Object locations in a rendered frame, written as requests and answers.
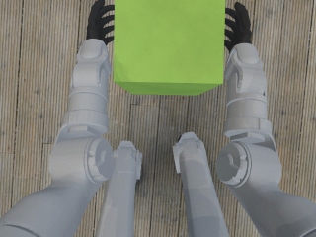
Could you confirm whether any robot left shin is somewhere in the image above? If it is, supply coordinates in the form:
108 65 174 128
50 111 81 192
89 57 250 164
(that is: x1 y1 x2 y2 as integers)
113 141 137 158

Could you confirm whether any left robot hand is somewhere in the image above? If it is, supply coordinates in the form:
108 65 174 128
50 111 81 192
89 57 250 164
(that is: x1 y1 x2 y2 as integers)
86 0 115 45

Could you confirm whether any left robot forearm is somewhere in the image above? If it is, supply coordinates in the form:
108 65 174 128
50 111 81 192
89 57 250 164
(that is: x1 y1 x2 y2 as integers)
48 39 112 172

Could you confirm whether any left robot upper arm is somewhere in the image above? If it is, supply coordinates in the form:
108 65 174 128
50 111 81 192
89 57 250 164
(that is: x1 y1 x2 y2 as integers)
0 135 116 237

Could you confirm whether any right robot upper arm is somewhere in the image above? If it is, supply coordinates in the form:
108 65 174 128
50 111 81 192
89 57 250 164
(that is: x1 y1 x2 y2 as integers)
215 141 316 237

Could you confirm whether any right robot forearm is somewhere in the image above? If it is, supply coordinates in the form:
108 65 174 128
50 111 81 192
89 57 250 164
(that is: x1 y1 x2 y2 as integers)
224 42 279 158

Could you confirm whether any right robot hand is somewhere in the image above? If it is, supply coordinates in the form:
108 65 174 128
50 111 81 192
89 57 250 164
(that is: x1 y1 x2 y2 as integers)
224 2 252 53

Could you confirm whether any right robot thigh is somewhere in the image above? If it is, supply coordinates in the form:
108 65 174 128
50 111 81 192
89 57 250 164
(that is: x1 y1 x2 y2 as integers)
172 138 230 237

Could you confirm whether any carton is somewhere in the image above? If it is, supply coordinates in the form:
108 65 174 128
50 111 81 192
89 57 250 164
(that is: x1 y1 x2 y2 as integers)
113 0 226 96

